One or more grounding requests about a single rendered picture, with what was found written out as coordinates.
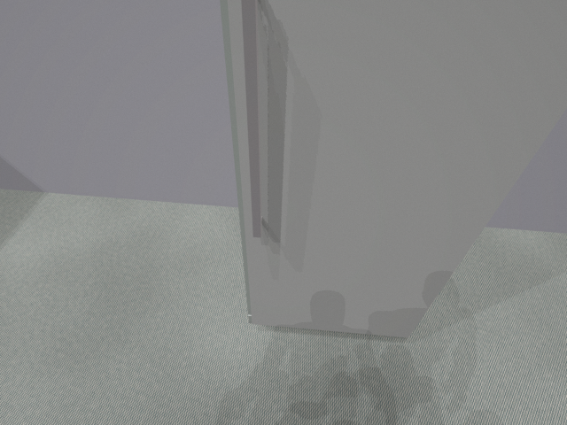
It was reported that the handle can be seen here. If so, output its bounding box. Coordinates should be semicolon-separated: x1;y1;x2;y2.
241;0;262;238

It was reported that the fridge door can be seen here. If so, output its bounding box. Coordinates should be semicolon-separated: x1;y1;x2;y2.
228;0;567;338

